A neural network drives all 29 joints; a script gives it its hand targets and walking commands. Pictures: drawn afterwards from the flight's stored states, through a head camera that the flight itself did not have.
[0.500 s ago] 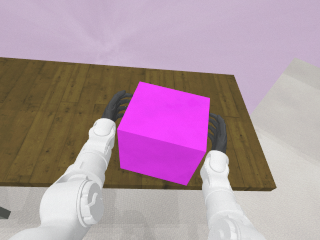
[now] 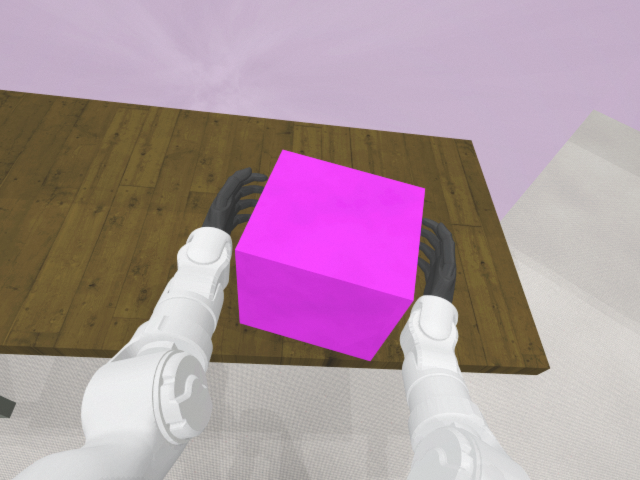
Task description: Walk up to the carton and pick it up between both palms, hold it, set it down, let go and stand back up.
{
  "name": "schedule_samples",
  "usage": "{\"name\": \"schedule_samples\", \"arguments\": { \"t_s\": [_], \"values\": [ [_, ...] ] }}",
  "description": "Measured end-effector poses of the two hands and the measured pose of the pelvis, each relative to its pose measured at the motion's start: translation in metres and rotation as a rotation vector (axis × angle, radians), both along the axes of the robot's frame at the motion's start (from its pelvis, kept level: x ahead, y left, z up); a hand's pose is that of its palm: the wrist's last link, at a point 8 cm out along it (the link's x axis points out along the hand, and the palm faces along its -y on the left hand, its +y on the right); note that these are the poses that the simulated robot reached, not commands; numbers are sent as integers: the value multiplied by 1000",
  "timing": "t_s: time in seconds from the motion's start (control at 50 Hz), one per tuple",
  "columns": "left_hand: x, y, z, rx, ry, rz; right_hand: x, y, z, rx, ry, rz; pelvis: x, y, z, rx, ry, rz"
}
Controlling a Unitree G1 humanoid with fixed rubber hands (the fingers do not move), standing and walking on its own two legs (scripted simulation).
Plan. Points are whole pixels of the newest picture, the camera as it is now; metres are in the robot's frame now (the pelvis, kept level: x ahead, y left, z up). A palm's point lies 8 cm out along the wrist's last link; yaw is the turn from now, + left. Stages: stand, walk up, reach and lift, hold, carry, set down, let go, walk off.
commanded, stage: set down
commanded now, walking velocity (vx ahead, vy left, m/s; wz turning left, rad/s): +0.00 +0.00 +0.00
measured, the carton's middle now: (327, 259) +0.42 -0.04 +0.00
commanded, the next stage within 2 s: none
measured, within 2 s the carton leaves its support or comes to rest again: neither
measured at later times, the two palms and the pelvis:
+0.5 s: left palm (221, 227) +0.44 +0.11 +0.05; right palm (435, 288) +0.36 -0.17 +0.04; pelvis -0.01 +0.00 +0.00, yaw +0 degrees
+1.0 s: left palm (223, 227) +0.45 +0.11 +0.04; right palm (436, 287) +0.37 -0.18 +0.03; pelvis +0.00 +0.00 +0.00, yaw -1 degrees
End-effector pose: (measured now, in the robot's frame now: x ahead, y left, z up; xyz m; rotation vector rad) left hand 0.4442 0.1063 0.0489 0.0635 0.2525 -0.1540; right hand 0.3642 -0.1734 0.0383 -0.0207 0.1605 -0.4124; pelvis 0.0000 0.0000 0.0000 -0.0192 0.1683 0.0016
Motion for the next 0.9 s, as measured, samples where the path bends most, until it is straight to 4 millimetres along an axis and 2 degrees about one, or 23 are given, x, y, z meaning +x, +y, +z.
{"name": "schedule_samples", "arguments": {
  "t_s": [0.9],
  "values": [
    [1, 0, -8, 3, -23, -9, -1, -1, -3, -30, -15, 2, -6, 1, -3, -2, 22, -2]
  ]
}}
